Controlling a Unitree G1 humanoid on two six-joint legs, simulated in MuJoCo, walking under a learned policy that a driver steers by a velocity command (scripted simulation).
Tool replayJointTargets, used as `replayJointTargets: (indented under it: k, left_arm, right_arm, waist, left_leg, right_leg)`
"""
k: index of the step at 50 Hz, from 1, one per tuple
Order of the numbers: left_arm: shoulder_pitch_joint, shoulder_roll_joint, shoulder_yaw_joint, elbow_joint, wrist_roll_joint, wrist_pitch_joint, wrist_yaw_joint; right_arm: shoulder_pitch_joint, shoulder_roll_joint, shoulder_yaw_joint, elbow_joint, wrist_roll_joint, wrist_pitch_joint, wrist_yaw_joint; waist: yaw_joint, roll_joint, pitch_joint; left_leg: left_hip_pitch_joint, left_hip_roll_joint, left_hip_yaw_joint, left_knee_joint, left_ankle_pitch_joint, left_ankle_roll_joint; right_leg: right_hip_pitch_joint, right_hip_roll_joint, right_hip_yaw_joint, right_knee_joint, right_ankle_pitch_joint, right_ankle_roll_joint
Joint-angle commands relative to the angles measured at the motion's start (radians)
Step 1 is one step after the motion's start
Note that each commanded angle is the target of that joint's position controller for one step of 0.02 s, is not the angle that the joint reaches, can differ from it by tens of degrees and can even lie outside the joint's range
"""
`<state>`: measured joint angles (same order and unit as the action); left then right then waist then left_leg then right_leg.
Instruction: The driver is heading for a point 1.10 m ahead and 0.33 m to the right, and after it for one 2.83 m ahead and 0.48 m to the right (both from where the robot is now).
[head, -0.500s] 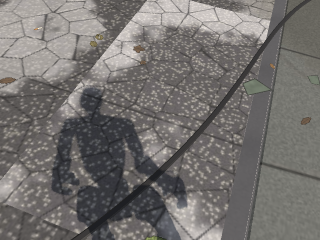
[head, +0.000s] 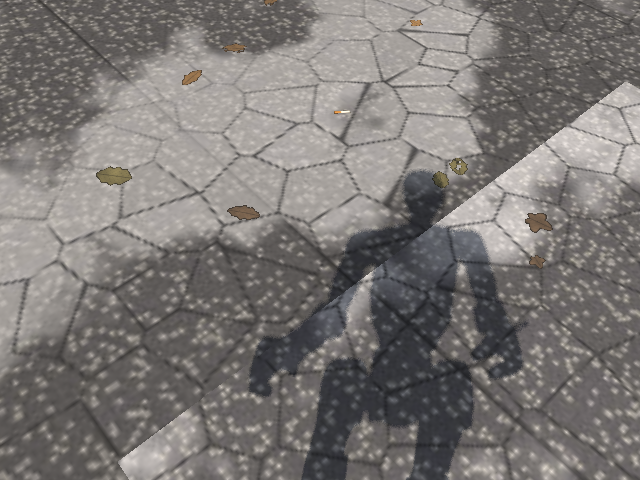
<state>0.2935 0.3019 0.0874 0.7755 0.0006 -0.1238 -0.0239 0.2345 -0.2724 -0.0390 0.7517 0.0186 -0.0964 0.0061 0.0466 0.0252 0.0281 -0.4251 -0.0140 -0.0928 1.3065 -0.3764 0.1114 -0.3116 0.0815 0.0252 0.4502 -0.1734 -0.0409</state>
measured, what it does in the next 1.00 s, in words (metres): walks ahead, turning right: left foot, then right foot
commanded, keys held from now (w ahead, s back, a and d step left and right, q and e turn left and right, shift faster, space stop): w+e+shift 0.18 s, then e+shift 0.60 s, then shift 0.04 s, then w+q+shift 0.18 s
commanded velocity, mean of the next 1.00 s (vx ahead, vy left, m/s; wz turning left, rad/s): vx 0.46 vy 0.00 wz -0.62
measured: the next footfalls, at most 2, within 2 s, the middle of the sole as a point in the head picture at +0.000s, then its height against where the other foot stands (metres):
left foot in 0.24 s outside the picture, level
right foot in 0.62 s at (407, 452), level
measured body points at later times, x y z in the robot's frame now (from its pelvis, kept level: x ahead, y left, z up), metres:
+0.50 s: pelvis +0.35 +0.03 +0.00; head +0.39 +0.01 +0.45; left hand +0.62 +0.23 -0.07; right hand +0.32 -0.27 -0.11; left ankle +0.35 +0.17 -0.73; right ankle +0.42 -0.11 -0.67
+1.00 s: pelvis +0.51 -0.03 +0.00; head +0.52 -0.05 +0.45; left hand +0.82 +0.05 -0.06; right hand +0.44 -0.33 -0.10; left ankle +0.66 +0.05 -0.69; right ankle +0.50 -0.12 -0.73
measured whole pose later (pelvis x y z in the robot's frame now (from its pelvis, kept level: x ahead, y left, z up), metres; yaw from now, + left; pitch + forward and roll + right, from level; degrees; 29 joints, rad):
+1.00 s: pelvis +0.51 -0.03 +0.00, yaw -41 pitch +2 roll +1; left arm 0.18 0.28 0.03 0.57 0.01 -0.02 0.00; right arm 0.19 -0.30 -0.03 0.74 0.01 -0.04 0.00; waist 0.01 0.00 -0.02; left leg -0.54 0.05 -0.04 0.83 -0.21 -0.03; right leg -0.34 0.11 0.11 0.47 -0.16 -0.08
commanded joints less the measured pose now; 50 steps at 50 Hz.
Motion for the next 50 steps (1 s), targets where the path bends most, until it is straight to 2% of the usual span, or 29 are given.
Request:
replayJointTargets:
  k: [1, 4, 6, 9, 11, 12, 13, 14, 15, 16, 17, 18, 19, 20, 21, 25, 28, 30, 31, 32, 33, 34, 35, 36, 38, 41, 43, 45, 50]
  left_arm:
    - [0.053, -0.005, -0.020, -0.026, -0.013, -0.012, -0.012]
    - [0.028, 0.070, -0.006, -0.040, -0.035, -0.009, 0.012]
    - [0.026, 0.123, 0.009, -0.058, -0.039, -0.004, 0.020]
    - [0.110, 0.123, 0.004, -0.054, -0.052, 0.007, 0.020]
    - [0.148, 0.102, -0.006, -0.044, -0.042, 0.025, 0.021]
    - [0.121, 0.081, -0.015, -0.063, -0.029, 0.028, 0.021]
    - [0.210, -0.031, -0.045, -0.085, -0.020, 0.026, 0.028]
    - [0.295, -0.021, -0.054, -0.119, -0.056, 0.024, 0.035]
    - [0.233, 0.026, -0.038, -0.108, -0.067, 0.043, 0.047]
    - [0.161, 0.037, -0.032, -0.121, -0.055, 0.063, 0.054]
    - [0.130, 0.043, -0.023, -0.124, -0.035, 0.082, 0.054]
    - [0.109, 0.035, -0.014, -0.137, -0.024, 0.098, 0.049]
    - [0.109, 0.008, -0.016, -0.153, -0.031, 0.115, 0.042]
    - [0.066, -0.009, -0.021, -0.169, -0.031, 0.126, 0.036]
    - [0.016, -0.012, -0.022, -0.189, -0.024, 0.128, 0.030]
    - [-0.020, -0.004, -0.021, -0.179, -0.012, 0.123, -0.024]
    - [-0.053, 0.074, 0.008, -0.203, -0.013, 0.140, -0.044]
    - [0.053, 0.146, 0.047, -0.182, -0.011, 0.140, -0.032]
    - [0.145, 0.200, 0.074, -0.163, -0.012, 0.137, -0.013]
    - [0.066, 0.305, 0.079, -0.200, -0.020, 0.136, 0.007]
    - [0.008, 0.330, 0.072, -0.290, 0.022, 0.115, -0.008]
    - [-0.008, 0.269, 0.060, -0.305, 0.010, 0.102, -0.023]
    - [-0.043, 0.244, 0.052, -0.300, -0.012, 0.097, -0.019]
    - [-0.081, 0.211, 0.042, -0.304, -0.027, 0.101, -0.010]
    - [-0.149, 0.194, 0.035, -0.327, -0.010, 0.118, 0.012]
    - [-0.151, 0.195, 0.037, -0.324, 0.002, 0.133, 0.039]
    - [-0.137, 0.150, 0.018, -0.314, -0.006, 0.135, 0.052]
    - [-0.117, 0.129, 0.001, -0.293, -0.004, 0.122, 0.043]
    - [-0.074, 0.160, -0.001, -0.250, 0.008, 0.074, 0.020]
  right_arm:
    - [-0.054, 0.017, 0.020, -0.133, -0.011, -0.036, 0.006]
    - [-0.136, 0.012, 0.042, -0.179, -0.034, -0.052, 0.013]
    - [-0.188, -0.006, 0.044, -0.190, -0.025, -0.062, 0.026]
    - [-0.198, -0.078, 0.011, -0.198, -0.003, -0.056, 0.014]
    - [-0.101, -0.131, -0.026, -0.182, -0.015, -0.056, -0.004]
    - [0.060, -0.174, -0.048, -0.162, -0.033, -0.058, -0.013]
    - [0.203, -0.268, -0.068, -0.154, -0.056, -0.040, -0.022]
    - [0.218, -0.266, -0.067, -0.149, -0.052, -0.025, -0.005]
    - [0.155, -0.178, -0.049, -0.153, -0.042, -0.018, -0.005]
    - [0.092, -0.120, -0.034, -0.147, -0.036, -0.008, -0.004]
    - [0.019, -0.081, -0.026, -0.147, -0.040, -0.001, -0.001]
    - [-0.035, -0.061, -0.025, -0.140, -0.043, 0.000, -0.002]
    - [-0.088, -0.066, -0.030, -0.130, -0.041, -0.001, -0.005]
    - [-0.129, -0.067, -0.034, -0.121, -0.031, -0.005, -0.010]
    - [-0.148, -0.077, -0.039, -0.111, -0.026, -0.007, -0.019]
    - [-0.185, -0.159, -0.064, -0.083, -0.003, 0.006, -0.047]
    - [-0.174, -0.201, -0.080, -0.068, 0.027, 0.012, -0.039]
    - [-0.166, -0.211, -0.086, -0.065, 0.041, 0.022, -0.032]
    - [-0.126, -0.175, -0.074, -0.069, 0.021, 0.026, -0.024]
    - [-0.025, -0.043, -0.035, -0.089, -0.050, 0.031, -0.011]
    - [0.068, -0.130, -0.037, -0.109, -0.035, 0.027, -0.003]
    - [-0.052, -0.214, -0.053, -0.119, -0.008, 0.022, 0.000]
    - [-0.107, -0.211, -0.051, -0.137, -0.009, 0.024, -0.007]
    - [-0.113, -0.191, -0.047, -0.120, -0.027, 0.031, -0.021]
    - [-0.104, -0.194, -0.051, -0.108, -0.035, 0.047, -0.026]
    - [-0.085, -0.138, -0.038, -0.079, -0.036, 0.056, -0.027]
    - [-0.050, -0.108, -0.025, -0.056, -0.026, 0.063, -0.019]
    - [-0.067, -0.089, -0.013, -0.070, -0.017, 0.061, -0.008]
    - [-0.107, -0.130, -0.019, -0.110, 0.001, 0.029, -0.003]
  waist:
    - [-0.054, -0.069, -0.019]
    - [-0.078, -0.050, 0.052]
    - [-0.069, -0.068, 0.050]
    - [-0.067, -0.087, 0.036]
    - [-0.130, -0.063, -0.016]
    - [-0.217, -0.047, -0.127]
    - [-0.194, 0.226, -0.320]
    - [-0.142, 0.409, -0.431]
    - [-0.135, 0.257, -0.282]
    - [-0.116, 0.165, -0.170]
    - [-0.077, 0.090, -0.124]
    - [-0.043, 0.086, -0.069]
    - [-0.006, 0.144, -0.035]
    - [-0.004, 0.141, 0.001]
    - [-0.007, 0.120, 0.018]
    - [-0.010, 0.071, -0.087]
    - [0.002, 0.063, -0.093]
    - [0.070, 0.020, -0.135]
    - [0.112, -0.069, -0.156]
    - [-0.026, -0.394, -0.144]
    - [-0.044, -0.375, -0.403]
    - [0.019, -0.179, -0.376]
    - [-0.002, -0.114, -0.261]
    - [-0.032, -0.039, -0.202]
    - [-0.076, -0.053, -0.165]
    - [-0.074, -0.049, -0.193]
    - [-0.059, -0.049, -0.240]
    - [-0.031, -0.146, -0.202]
    - [0.013, -0.172, -0.103]
  left_leg:
    - [-0.266, 0.101, -0.050, -0.129, 0.006, -0.009]
    - [-0.172, 0.122, -0.013, -0.399, 0.123, -0.064]
    - [0.074, 0.072, 0.031, -0.551, 0.285, -0.096]
    - [0.247, 0.033, 0.030, -0.668, 0.331, -0.121]
    - [0.378, 0.010, 0.054, -0.765, 0.298, -0.097]
    - [0.583, 0.102, -0.009, -0.747, 0.325, -0.057]
    - [0.844, 0.420, -0.388, -0.772, 0.459, 0.066]
    - [0.852, 0.532, -0.743, -0.903, 0.406, 0.150]
    - [0.738, 0.492, -0.629, -0.909, 0.448, 0.139]
    - [0.603, 0.457, -0.419, -0.895, 0.615, 0.114]
    - [0.475, 0.404, -0.279, -0.905, 0.702, 0.095]
    - [0.351, 0.360, -0.157, -0.942, 0.732, 0.077]
    - [0.275, 0.362, -0.088, -0.970, 0.697, 0.072]
    - [0.226, 0.346, -0.022, -1.005, 0.693, 0.068]
    - [0.211, 0.330, 0.035, -1.018, 0.700, 0.060]
    - [0.248, 0.283, 0.221, -0.969, 0.686, 0.009]
    - [0.289, 0.301, 0.259, -0.865, 0.760, -0.021]
    - [0.271, 0.263, 0.298, -0.628, 0.829, -0.061]
    - [0.128, 0.209, 0.290, -0.385, 0.588, -0.105]
    - [-0.141, 0.056, 0.281, -0.039, -0.301, -0.165]
    - [-0.298, -0.048, 0.028, 0.165, -0.352, -0.177]
    - [-0.334, -0.015, -0.044, 0.143, -0.223, -0.149]
    - [-0.347, 0.003, -0.045, 0.065, -0.136, -0.136]
    - [-0.319, 0.034, -0.055, -0.011, -0.087, -0.137]
    - [-0.187, 0.040, -0.058, -0.153, -0.045, -0.137]
    - [-0.123, 0.008, -0.018, -0.284, 0.001, -0.175]
    - [-0.090, 0.044, 0.007, -0.343, 0.106, -0.188]
    - [-0.080, 0.064, 0.044, -0.409, 0.174, -0.182]
    - [-0.203, 0.098, 0.050, -0.477, 0.165, -0.113]
  right_leg:
    - [0.196, -0.241, 0.480, -0.272, -0.152, -0.241]
    - [-0.002, -0.240, 0.404, -0.298, -0.104, -0.233]
    - [-0.173, -0.195, 0.322, -0.301, -0.085, -0.195]
    - [-0.154, -0.205, 0.338, -0.249, -0.110, -0.148]
    - [-0.084, -0.134, 0.292, 0.018, 0.115, -0.073]
    - [-0.186, -0.080, 0.244, 0.305, 0.146, -0.014]
    - [-0.389, 0.004, 0.130, 0.706, -0.337, 0.046]
    - [-0.513, -0.040, 0.128, 0.936, -0.415, 0.058]
    - [-0.578, -0.094, 0.111, 1.036, -0.352, 0.077]
    - [-0.580, -0.125, 0.061, 1.048, -0.298, 0.083]
    - [-0.526, -0.158, 0.048, 1.013, -0.264, 0.083]
    - [-0.467, -0.184, 0.046, 0.960, -0.252, 0.075]
    - [-0.430, -0.210, 0.047, 0.892, -0.260, 0.081]
    - [-0.418, -0.216, 0.032, 0.805, -0.233, 0.089]
    - [-0.411, -0.213, 0.022, 0.702, -0.181, 0.089]
    - [-0.182, -0.158, -0.057, 0.325, 0.161, 0.041]
    - [-0.091, -0.112, -0.106, 0.245, 0.114, -0.014]
    - [0.089, -0.035, -0.149, 0.156, 0.131, -0.078]
    - [0.272, -0.027, -0.086, 0.101, 0.249, -0.126]
    - [0.399, -0.236, 0.258, 0.117, 0.743, -0.221]
    - [0.555, -0.425, 0.747, -0.042, 0.401, -0.429]
    - [0.512, -0.403, 0.715, -0.134, 0.189, -0.374]
    - [0.409, -0.359, 0.638, -0.141, 0.084, -0.314]
    - [0.310, -0.311, 0.573, -0.134, 0.058, -0.263]
    - [0.132, -0.243, 0.463, -0.130, 0.173, -0.224]
    - [0.082, -0.212, 0.378, -0.088, 0.374, -0.222]
    - [0.055, -0.204, 0.343, -0.114, 0.011, -0.217]
    - [0.008, -0.214, 0.376, -0.184, -0.318, -0.205]
    - [0.114, -0.317, 0.408, -0.234, -0.485, -0.182]
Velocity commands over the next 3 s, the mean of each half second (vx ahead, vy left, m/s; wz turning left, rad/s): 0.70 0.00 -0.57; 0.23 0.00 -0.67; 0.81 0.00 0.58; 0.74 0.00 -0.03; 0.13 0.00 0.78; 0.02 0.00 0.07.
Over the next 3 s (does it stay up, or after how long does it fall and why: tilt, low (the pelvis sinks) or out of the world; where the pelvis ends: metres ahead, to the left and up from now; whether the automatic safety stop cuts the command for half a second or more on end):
stays up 1.40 -0.34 0.01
